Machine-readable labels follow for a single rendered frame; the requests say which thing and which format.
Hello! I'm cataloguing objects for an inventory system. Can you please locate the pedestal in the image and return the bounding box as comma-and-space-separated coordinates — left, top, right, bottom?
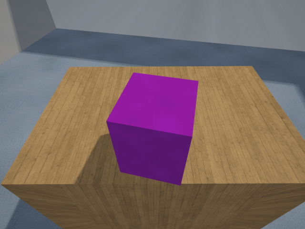
1, 66, 305, 229

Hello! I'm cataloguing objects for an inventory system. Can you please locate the carton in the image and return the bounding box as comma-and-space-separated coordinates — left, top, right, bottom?
106, 73, 198, 185

